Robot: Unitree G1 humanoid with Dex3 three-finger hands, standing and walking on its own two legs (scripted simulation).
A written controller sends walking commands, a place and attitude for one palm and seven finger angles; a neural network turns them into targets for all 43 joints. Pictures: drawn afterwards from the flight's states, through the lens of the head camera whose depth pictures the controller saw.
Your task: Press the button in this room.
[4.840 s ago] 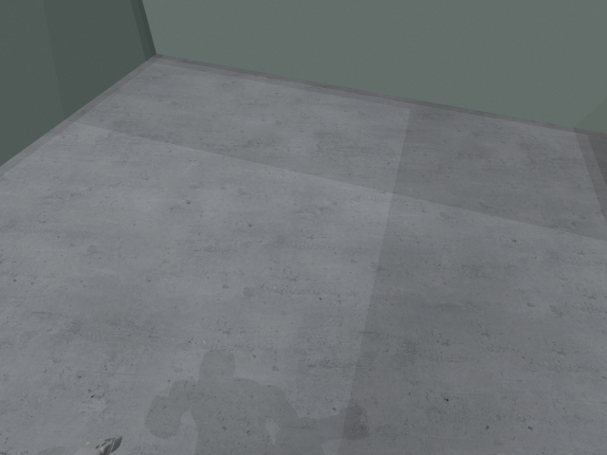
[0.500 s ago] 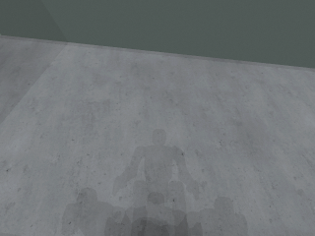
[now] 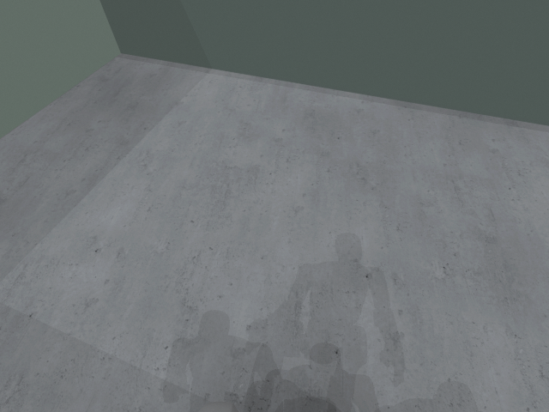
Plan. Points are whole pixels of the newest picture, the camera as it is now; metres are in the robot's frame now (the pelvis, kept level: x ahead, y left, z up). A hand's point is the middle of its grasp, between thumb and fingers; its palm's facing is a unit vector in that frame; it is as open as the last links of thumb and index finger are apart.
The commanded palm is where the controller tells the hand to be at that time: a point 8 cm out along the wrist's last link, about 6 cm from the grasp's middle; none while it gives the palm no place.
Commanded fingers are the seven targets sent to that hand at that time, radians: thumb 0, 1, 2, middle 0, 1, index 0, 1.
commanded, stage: turn or walk to find it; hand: left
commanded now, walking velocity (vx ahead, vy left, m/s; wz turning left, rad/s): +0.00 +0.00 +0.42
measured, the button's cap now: out of the picture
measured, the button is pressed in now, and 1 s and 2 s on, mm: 0 0 0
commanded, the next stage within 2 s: none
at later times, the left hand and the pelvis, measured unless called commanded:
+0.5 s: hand out of the picture +0.01 +0.26 -0.16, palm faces +0.24 -0.94 -0.24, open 7.4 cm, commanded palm none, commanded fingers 0.00 0.90 0.90 -0.20 -0.30 -0.20 -0.30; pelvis -0.02 +0.04 +0.00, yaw +11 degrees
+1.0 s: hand out of the picture -0.08 +0.17 -0.16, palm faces +0.45 -0.85 -0.25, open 7.4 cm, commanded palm none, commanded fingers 0.00 0.90 0.90 -0.20 -0.30 -0.20 -0.30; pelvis -0.05 -0.02 +0.00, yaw +25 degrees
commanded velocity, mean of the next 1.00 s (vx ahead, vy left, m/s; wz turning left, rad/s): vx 0.00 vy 0.00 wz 0.42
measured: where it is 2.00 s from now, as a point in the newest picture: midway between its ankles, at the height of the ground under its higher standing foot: outside the picture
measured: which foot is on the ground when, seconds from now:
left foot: up 0.00-0.14, down 0.16-0.64, up 0.66-1.00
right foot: down 0.00-0.18, up 0.20-0.62, down 0.64-1.00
